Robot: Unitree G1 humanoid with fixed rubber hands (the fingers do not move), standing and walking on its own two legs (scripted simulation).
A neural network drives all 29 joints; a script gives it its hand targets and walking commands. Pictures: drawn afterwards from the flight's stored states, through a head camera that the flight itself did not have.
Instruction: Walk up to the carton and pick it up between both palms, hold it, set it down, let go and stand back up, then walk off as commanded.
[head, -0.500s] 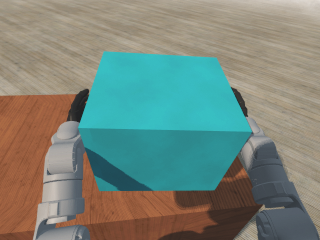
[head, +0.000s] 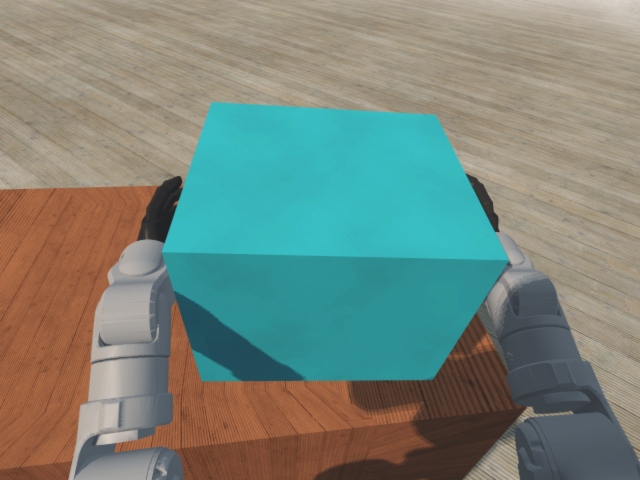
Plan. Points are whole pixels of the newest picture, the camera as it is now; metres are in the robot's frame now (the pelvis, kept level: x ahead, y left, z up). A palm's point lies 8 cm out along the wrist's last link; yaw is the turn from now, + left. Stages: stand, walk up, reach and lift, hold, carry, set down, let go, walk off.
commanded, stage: hold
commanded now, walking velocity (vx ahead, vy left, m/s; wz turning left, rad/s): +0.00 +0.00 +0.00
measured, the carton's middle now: (323, 242) +0.37 +0.00 +0.14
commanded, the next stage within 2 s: none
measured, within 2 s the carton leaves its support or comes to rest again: neither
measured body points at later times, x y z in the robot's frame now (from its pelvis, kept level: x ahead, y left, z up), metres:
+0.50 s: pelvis +0.00 -0.01 +0.00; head -0.05 +0.02 +0.45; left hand +0.35 +0.19 +0.17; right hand +0.37 -0.19 +0.18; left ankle +0.05 +0.10 -0.75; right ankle -0.03 -0.12 -0.75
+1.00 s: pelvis +0.00 +0.00 +0.00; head -0.05 +0.03 +0.45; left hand +0.36 +0.20 +0.17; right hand +0.37 -0.19 +0.18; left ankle +0.05 +0.11 -0.75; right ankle -0.03 -0.12 -0.75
